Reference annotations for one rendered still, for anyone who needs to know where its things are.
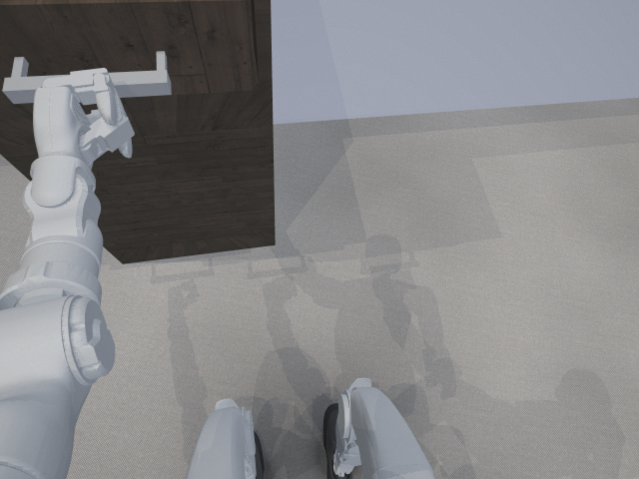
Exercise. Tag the robot left hand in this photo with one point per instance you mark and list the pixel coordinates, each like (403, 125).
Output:
(59, 122)

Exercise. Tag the robot left thigh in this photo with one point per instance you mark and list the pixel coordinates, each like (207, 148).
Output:
(225, 441)

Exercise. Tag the left robot forearm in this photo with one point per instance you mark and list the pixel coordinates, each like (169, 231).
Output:
(63, 252)

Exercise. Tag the left robot upper arm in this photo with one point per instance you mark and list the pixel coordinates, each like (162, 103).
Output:
(51, 352)

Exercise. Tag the drawer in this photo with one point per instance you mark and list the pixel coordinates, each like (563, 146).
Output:
(209, 44)

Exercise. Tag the cabinet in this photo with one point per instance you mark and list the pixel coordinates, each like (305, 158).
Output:
(201, 176)

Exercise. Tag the handle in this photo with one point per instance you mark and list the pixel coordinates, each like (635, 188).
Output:
(21, 89)

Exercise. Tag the right robot foot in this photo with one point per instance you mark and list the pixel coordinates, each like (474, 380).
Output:
(329, 441)

